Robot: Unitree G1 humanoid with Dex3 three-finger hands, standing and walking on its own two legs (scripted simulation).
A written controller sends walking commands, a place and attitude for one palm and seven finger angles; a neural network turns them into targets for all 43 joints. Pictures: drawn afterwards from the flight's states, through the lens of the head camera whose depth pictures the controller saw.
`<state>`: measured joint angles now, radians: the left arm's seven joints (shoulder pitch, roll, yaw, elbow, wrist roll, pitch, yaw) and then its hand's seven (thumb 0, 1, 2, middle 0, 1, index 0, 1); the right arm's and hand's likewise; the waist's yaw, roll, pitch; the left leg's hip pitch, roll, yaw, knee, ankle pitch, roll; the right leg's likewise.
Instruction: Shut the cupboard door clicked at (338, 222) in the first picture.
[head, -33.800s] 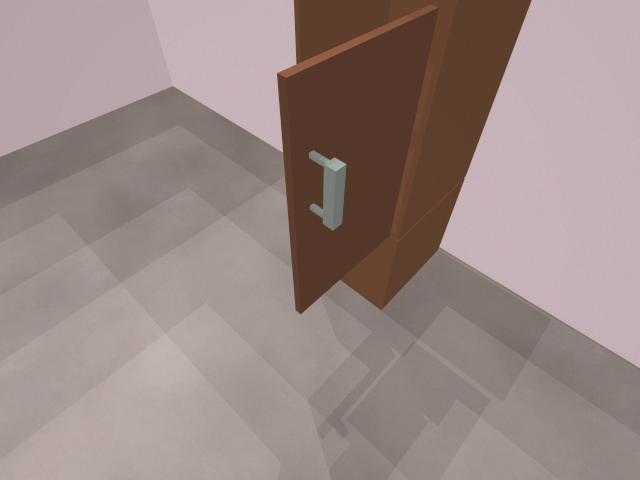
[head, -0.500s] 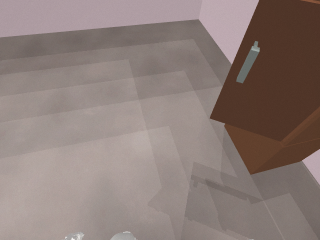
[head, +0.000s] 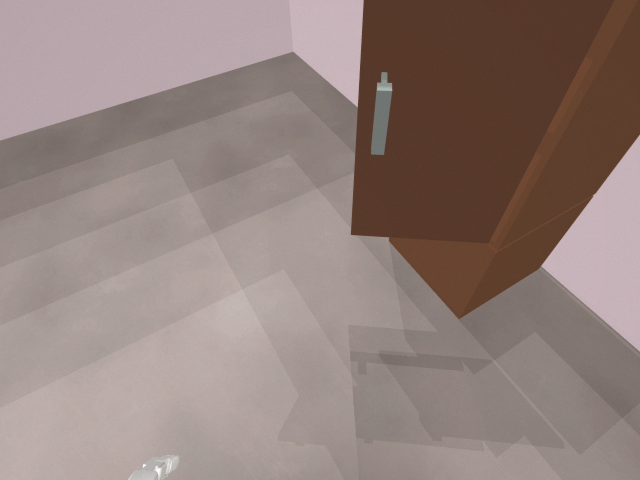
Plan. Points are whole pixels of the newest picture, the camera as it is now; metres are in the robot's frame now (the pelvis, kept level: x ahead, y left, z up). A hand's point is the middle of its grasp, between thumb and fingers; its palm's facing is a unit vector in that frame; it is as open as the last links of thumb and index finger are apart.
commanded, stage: take the last steps up to it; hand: left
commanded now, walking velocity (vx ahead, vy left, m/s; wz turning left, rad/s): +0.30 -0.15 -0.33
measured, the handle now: (380, 114) +0.70 -0.09 +0.06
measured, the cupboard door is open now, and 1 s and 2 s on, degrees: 54 54 54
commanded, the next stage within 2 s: come to a stop and stand still in 0.78 s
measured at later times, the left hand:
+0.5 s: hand out of the picture +0.15 +0.19 -0.16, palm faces -0.12 -0.98 -0.13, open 7.4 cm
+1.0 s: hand (310, 343) +0.35 +0.04 -0.16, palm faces -0.17 -0.96 -0.21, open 7.2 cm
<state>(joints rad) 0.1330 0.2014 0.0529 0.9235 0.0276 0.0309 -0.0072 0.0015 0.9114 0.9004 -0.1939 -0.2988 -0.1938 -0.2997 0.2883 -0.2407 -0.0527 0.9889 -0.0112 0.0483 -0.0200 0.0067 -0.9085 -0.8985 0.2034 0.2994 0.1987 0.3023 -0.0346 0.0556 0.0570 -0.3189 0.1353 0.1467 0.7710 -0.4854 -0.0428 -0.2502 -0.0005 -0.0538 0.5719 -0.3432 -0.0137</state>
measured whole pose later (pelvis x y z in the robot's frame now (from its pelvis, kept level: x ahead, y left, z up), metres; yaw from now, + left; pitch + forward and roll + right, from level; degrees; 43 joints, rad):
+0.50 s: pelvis +0.08 +0.00 +0.02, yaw -8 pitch +1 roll -3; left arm 0.23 0.24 0.09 1.01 0.04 0.05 -0.05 0.01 0.91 0.90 -0.19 -0.30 -0.19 -0.30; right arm 0.35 -0.17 -0.01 0.99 -0.03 -0.05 -0.04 0.00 -0.91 -0.90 0.20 0.30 0.20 0.30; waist -0.01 -0.04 0.03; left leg -0.15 0.12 0.18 0.43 -0.29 -0.01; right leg -0.55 -0.02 0.00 1.15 -0.26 0.01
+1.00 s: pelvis +0.24 -0.12 +0.01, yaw -10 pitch +2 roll -1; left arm 0.14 0.16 0.04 1.02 0.02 -0.03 0.03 -0.02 0.94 0.90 -0.20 -0.30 -0.20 -0.30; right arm 0.23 -0.19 -0.04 1.02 -0.01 0.00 -0.02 0.01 -0.91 -0.90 0.20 0.30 0.19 0.30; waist -0.04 0.03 0.07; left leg -0.46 0.09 0.08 0.94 -0.41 -0.04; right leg -0.26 0.02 -0.13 0.45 -0.23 -0.06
